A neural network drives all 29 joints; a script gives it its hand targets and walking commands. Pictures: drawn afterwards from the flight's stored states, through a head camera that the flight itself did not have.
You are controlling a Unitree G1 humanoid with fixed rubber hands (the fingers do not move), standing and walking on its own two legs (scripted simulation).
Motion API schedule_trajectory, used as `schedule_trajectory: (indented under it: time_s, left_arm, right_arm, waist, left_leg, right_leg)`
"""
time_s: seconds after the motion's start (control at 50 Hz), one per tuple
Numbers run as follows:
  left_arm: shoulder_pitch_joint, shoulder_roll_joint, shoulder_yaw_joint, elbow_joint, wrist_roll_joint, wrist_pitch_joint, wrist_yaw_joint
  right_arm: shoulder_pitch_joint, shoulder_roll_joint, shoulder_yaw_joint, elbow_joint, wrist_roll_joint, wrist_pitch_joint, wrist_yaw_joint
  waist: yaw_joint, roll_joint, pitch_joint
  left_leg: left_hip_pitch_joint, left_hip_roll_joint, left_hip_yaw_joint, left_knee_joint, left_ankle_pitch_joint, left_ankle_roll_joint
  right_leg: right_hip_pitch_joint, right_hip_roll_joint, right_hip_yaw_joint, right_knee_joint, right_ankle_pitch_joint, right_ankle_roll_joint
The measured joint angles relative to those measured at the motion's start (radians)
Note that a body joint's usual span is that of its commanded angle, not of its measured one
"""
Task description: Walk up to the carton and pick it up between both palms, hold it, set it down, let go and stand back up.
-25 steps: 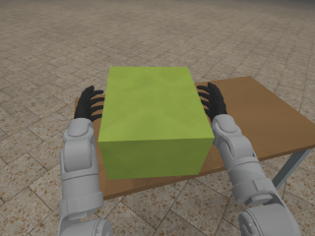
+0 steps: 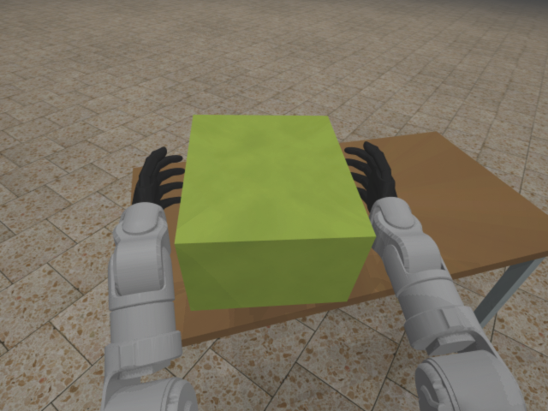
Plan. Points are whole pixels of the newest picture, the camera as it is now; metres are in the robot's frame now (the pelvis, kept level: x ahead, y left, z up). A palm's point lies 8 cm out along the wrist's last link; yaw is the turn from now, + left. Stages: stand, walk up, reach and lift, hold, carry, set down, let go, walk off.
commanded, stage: hold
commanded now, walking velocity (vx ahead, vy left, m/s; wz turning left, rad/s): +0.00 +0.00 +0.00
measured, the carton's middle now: (266, 203) +0.40 +0.01 +0.14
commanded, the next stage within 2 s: none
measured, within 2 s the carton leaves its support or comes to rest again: neither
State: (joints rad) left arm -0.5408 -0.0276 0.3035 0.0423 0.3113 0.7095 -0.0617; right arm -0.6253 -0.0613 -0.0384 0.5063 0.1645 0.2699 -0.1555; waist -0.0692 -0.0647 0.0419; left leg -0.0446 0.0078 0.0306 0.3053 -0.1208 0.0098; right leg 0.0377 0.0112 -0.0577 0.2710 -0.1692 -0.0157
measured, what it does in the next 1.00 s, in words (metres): stands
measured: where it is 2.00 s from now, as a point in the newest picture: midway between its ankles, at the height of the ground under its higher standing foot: outside the picture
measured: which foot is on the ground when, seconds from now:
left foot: down 0.00-1.00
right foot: down 0.00-1.00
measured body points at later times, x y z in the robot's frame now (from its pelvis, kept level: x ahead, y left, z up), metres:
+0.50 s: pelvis +0.00 -0.01 +0.00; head -0.03 +0.01 +0.45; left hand +0.37 +0.16 +0.18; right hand +0.38 -0.17 +0.18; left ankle +0.04 +0.11 -0.75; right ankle +0.00 -0.11 -0.75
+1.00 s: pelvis +0.00 -0.01 +0.00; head -0.04 +0.01 +0.45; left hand +0.37 +0.16 +0.18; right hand +0.37 -0.16 +0.18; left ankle +0.04 +0.11 -0.75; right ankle +0.00 -0.11 -0.75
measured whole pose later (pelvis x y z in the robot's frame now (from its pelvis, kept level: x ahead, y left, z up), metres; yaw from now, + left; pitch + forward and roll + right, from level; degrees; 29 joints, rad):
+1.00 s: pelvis +0.00 -0.01 +0.00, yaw +1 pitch -9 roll +0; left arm -0.53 -0.03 0.33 0.03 0.32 0.69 -0.10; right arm -0.60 -0.05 -0.02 0.46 0.15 0.28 -0.18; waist -0.08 -0.06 0.06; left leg -0.01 0.02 0.02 0.30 -0.12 0.00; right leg 0.07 0.02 -0.07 0.27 -0.18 -0.03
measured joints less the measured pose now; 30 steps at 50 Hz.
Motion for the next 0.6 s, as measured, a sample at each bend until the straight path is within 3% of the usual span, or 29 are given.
schedule_trajectory:
  time_s: [0.36,0.6]
  left_arm:
    - [0.010,-0.017,0.008,-0.005,0.005,-0.019,-0.004]
    - [0.020,-0.003,0.021,-0.016,0.000,-0.022,-0.028]
  right_arm:
    - [0.015,-0.002,0.001,-0.026,-0.017,0.001,0.007]
    - [0.019,0.006,0.021,-0.045,-0.009,0.003,-0.023]
  waist:
    - [-0.006,0.011,0.013]
    - [-0.011,0.006,0.019]
  left_leg:
    - [0.020,0.005,-0.006,-0.009,0.000,-0.008]
    - [0.031,0.009,-0.015,-0.014,-0.001,-0.016]
  right_leg:
    - [0.021,0.006,-0.007,-0.008,-0.003,-0.008]
    - [0.033,0.011,-0.016,-0.010,-0.009,-0.016]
